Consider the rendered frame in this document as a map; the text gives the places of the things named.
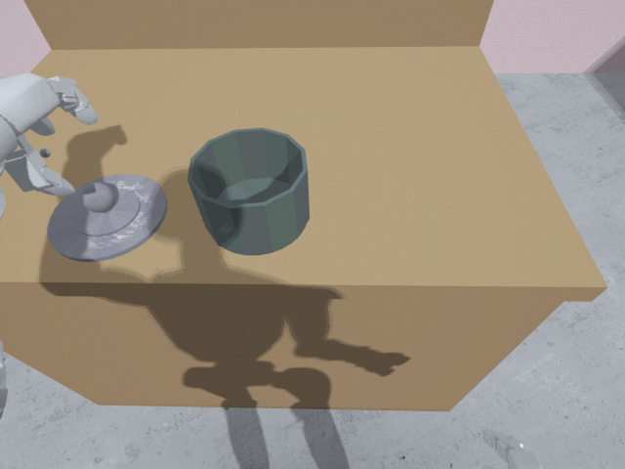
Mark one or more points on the table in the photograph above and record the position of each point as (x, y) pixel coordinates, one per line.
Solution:
(436, 242)

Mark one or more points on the right robot hand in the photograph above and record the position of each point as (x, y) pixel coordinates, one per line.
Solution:
(510, 450)

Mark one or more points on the pot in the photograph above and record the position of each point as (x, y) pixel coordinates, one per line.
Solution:
(252, 190)

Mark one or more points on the left robot hand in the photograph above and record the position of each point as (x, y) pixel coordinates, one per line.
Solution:
(25, 102)

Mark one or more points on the knob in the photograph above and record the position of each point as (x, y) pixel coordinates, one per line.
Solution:
(97, 197)

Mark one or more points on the lid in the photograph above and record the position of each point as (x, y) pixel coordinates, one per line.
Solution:
(81, 235)

